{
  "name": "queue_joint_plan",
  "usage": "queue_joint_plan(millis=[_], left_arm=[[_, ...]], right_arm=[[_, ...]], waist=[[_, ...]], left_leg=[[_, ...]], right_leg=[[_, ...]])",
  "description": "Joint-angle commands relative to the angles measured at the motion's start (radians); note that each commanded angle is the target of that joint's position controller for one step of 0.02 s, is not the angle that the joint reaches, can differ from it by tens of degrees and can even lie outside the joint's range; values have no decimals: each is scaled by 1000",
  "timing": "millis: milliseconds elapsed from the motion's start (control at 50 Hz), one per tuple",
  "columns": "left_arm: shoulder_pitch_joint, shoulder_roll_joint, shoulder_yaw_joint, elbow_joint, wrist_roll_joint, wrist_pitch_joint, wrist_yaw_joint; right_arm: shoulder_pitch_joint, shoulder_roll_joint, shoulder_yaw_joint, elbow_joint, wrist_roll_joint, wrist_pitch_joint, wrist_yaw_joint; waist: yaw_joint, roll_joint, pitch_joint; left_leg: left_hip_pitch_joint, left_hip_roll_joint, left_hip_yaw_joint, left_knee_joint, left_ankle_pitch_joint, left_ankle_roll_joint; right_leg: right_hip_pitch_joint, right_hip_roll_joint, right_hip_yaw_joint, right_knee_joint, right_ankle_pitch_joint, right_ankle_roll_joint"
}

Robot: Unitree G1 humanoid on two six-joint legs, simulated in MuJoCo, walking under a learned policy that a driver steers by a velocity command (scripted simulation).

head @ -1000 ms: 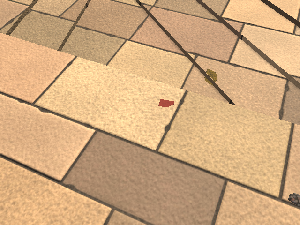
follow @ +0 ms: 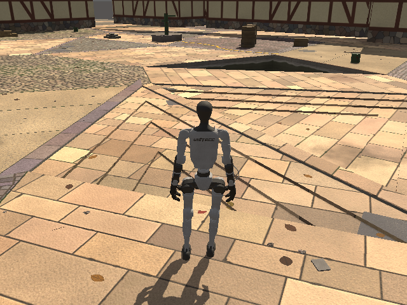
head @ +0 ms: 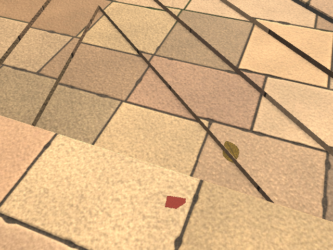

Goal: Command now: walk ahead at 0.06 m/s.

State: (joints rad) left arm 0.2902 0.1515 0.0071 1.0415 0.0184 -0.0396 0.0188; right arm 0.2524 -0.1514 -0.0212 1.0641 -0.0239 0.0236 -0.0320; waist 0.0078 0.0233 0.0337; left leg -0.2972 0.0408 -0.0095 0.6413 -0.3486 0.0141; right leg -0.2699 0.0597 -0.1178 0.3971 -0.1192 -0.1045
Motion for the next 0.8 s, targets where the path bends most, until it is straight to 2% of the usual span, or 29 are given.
queue_joint_plan(millis=[20, 40, 60, 80, 100, 140, 160, 200, 240, 280, 320, 340, 360, 380, 420, 460, 480, 500, 520, 540, 560, 580, 600, 640, 700, 740, 800], left_arm=[[-10, 118, 21, -39, -10, 12, 6], [10, 110, 20, -31, -11, 16, 7], [33, 99, 21, -28, -14, 20, 7], [51, 77, 20, -25, -21, 24, 4], [59, 74, 19, -12, -15, 24, 2], [86, 70, 17, 7, -9, 22, 2], [84, 80, 19, 12, -6, 21, 2], [77, 70, 15, 20, -7, 18, 3], [73, 76, 18, 23, -8, 20, 4], [62, 90, 27, 12, -5, 27, 0], [26, 57, 22, -10, -2, 22, -10], [-2, 37, 20, -26, 4, 14, -16], [-17, 29, 19, -38, 16, 6, -22], [-28, 52, 26, -51, 18, -3, -26], [-11, 66, 34, -64, 12, -19, -35], [61, 40, 35, -45, 2, -32, -36], [144, 37, 40, -11, -2, -37, -32], [249, 62, 50, 22, 0, -43, -24], [365, 161, 75, 39, 8, -50, -10], [436, 212, 88, 64, 2, -39, -12], [338, 164, 73, 37, 9, -34, -10], [256, 145, 66, 7, 9, -39, -13], [205, 138, 63, -12, 7, -45, -13], [193, 101, 48, -11, 1, -59, -7], [277, 86, 35, 26, -3, -67, -1], [293, 88, 30, 31, -2, -68, 0], [297, 96, 25, 34, -1, -68, 2]], right_arm=[[152, -34, 2, 33, -1, -5, -4], [157, -44, 5, 33, -6, -14, -5], [157, -72, 3, 30, -8, -25, -7], [129, -80, 2, 38, 8, -31, -7], [116, -51, 10, 37, 12, -41, -5], [99, -54, 11, 35, 19, -51, -7], [104, -51, 12, 36, 19, -53, -9], [125, -48, 12, 43, 18, -53, -10], [164, -60, 5, 50, 12, -49, -8], [181, -85, -8, 37, 7, -41, -3], [221, -98, -18, 35, 10, -41, 1], [251, -119, -28, 43, 9, -43, 0], [247, -144, -40, 45, 7, -45, -2], [238, -145, -45, 41, 7, -49, -1], [202, -147, -50, 31, 6, -59, 3], [133, -138, -53, 15, 16, -65, 7], [114, -133, -54, 8, 15, -67, 10], [95, -111, -50, -5, 10, -74, 11], [73, -34, -29, -43, 19, -85, 22], [42, -75, -39, -80, -5, -90, 31], [4, -107, -48, -90, -25, -90, 39], [-4, -82, -43, -89, -18, -94, 49], [5, -67, -41, -83, -9, -99, 57], [8, -74, -45, -77, -12, -94, 67], [-55, -67, -45, -101, -11, -77, 68], [-153, -56, -36, -142, -8, -73, 68], [-285, -45, -20, -196, 3, -71, 68]], waist=[[-45, -81, 12], [-40, -55, 32], [-17, -27, 53], [14, 71, 93], [19, 82, 77], [33, 65, 48], [30, 41, 45], [19, 8, 42], [7, 0, 35], [-4, 9, 84], [-31, 55, 131], [-47, 107, 131], [-49, 145, 135], [-45, 125, 127], [-15, 98, 111], [39, 84, 122], [69, 55, 113], [105, -9, 95], [141, -254, 59], [141, -312, 76], [82, -153, 122], [46, -84, 131], [20, -64, 119], [0, -69, 90], [3, -86, 69], [15, -93, 81], [37, -118, 105]], left_leg=[[187, -11, 31, -166, 102, 13], [202, 28, -16, -243, 130, 20], [171, 73, -76, -290, 99, 30], [31, 75, -102, -318, 25, 39], [-28, 80, -111, -359, -2, 32], [-43, 71, -100, -381, 19, 19], [-24, 66, -92, -372, 47, 19], [19, 61, -82, -357, 87, 25], [29, 39, -75, -348, -78, 45], [-5, 40, -107, -352, -315, 86], [28, 101, -211, -416, -409, 129], [85, 165, -300, -479, -429, 159], [115, 234, -367, -519, -410, 193], [127, 263, -387, -535, -371, 209], [130, 253, -344, -516, -305, 203], [14, 180, -228, -450, -240, 165], [-65, 132, -173, -380, -211, 147], [-173, 83, -107, -248, -156, 124], [-351, -48, 47, 80, -117, 72], [-482, -85, 83, 304, -198, 74], [-490, -16, 17, 424, -132, 89], [-472, 13, -4, 442, -41, 93], [-439, 32, -7, 430, 34, 87], [-407, 40, 18, 394, 116, 62], [-442, 26, 63, 357, 171, 37], [-441, 14, 88, 268, 209, 26], [-356, -16, 130, 75, 280, 31]], right_leg=[[-144, -243, 263, -224, -369, -28], [-153, -229, 264, -216, -390, 6], [-140, -194, 244, -193, -348, 35], [-53, -138, 183, -163, -232, 46], [55, -133, 168, -111, -139, 45], [136, -139, 166, -82, -74, 43], [131, -143, 172, -83, -69, 41], [105, -149, 176, -92, -74, 41], [71, -120, 161, -75, -242, 34], [-19, -90, 146, -30, -461, 14], [-123, -62, 120, 57, -447, 17], [-174, -33, 69, 154, -347, 29], [-205, -40, 44, 243, -253, 30], [-230, -65, 59, 293, -243, 27], [-209, -83, 75, 293, -284, 19], [-10, -52, 31, 134, -241, 13], [137, -17, 13, 66, -214, 16], [297, -62, 93, 6, -231, 10], [431, -286, 465, -186, -481, -50], [427, -442, 731, -277, -547, -127], [332, -436, 692, -264, -528, -137], [269, -397, 605, -270, -473, -119], [244, -357, 522, -290, -384, -99], [254, -295, 387, -298, -164, -75], [310, -265, 266, -255, 194, -72], [296, -247, 214, -243, 314, -73], [254, -229, 167, -243, 397, -70]])
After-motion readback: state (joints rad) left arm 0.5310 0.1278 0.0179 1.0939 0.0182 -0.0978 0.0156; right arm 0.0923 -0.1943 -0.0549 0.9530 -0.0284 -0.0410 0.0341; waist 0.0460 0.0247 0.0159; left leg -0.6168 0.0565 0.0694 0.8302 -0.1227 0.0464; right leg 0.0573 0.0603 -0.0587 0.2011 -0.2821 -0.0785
